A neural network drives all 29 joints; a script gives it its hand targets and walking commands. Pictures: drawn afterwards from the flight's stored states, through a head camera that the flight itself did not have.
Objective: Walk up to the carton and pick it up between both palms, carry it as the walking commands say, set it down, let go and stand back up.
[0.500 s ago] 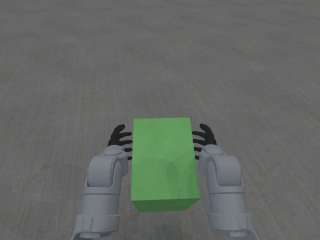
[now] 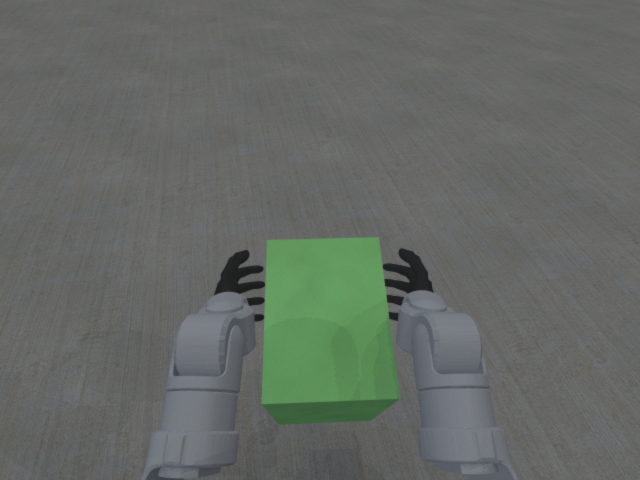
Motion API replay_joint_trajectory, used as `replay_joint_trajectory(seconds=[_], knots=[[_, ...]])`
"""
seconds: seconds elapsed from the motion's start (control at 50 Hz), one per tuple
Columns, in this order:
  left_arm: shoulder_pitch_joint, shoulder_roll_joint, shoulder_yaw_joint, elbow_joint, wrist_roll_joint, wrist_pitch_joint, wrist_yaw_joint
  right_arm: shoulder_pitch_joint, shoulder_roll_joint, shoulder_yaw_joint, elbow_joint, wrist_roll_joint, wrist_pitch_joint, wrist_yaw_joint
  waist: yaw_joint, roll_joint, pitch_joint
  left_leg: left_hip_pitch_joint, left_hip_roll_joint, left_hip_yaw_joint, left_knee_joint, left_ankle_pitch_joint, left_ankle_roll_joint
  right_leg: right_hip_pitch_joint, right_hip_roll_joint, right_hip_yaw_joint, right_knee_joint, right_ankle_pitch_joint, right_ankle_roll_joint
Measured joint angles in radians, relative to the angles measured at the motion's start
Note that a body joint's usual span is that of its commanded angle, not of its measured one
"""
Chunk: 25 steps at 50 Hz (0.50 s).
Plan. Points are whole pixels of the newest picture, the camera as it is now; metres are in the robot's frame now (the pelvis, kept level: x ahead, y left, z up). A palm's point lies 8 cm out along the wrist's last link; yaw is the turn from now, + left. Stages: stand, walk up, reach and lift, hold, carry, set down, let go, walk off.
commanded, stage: carry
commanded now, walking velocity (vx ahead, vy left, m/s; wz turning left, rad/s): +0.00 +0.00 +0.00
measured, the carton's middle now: (324, 339) +0.32 +0.00 -0.01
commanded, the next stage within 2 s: none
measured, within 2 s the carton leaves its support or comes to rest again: neither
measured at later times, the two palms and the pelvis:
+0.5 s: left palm (225, 334) +0.28 +0.12 +0.08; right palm (420, 330) +0.28 -0.11 +0.09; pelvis -0.04 +0.00 -0.01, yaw +0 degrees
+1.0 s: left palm (205, 414) +0.19 +0.12 +0.08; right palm (429, 413) +0.19 -0.10 +0.08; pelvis -0.13 +0.01 -0.02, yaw -1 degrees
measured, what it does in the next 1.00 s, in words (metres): walks backwards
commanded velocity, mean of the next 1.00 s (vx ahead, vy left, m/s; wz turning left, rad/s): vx -0.21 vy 0.00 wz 0.00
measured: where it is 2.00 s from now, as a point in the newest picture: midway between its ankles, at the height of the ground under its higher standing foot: outside the picture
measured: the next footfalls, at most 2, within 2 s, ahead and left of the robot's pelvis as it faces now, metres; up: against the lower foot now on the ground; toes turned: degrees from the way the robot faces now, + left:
right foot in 1.10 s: -0.11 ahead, -0.11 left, +0.00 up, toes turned -10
left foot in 1.44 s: -0.24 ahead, +0.14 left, +0.00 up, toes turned +4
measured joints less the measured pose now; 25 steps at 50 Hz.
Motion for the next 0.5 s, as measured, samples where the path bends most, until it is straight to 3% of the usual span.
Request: replay_joint_trajectory(seconds=[0.2, 0.3, 0.5], knots=[[0.004, 0.002, -0.002, 0.000, -0.001, -0.006, -0.002, 0.004, -0.001, 0.003, 0.000, 0.001, -0.006, 0.001, -0.001, 0.000, 0.001, 0.001, 0.000, 0.002, -0.002, 0.001, 0.000, 0.000, -0.001, 0.001, -0.001, 0.001, 0.001], [0.008, 0.003, -0.035, -0.084, 0.001, 0.036, 0.013, 0.012, -0.005, 0.036, -0.094, -0.004, 0.038, -0.015, 0.001, 0.000, 0.015, -0.030, 0.002, 0.001, 0.034, -0.007, 0.001, -0.029, -0.005, -0.001, 0.033, -0.006, 0.001], [-0.022, -0.008, -0.027, -0.124, 0.012, 0.103, 0.011, -0.017, 0.007, 0.018, -0.135, -0.025, 0.101, -0.015, 0.007, -0.003, 0.052, -0.119, 0.004, 0.001, 0.123, -0.005, 0.010, -0.114, -0.018, -0.001, 0.113, 0.001, -0.004]])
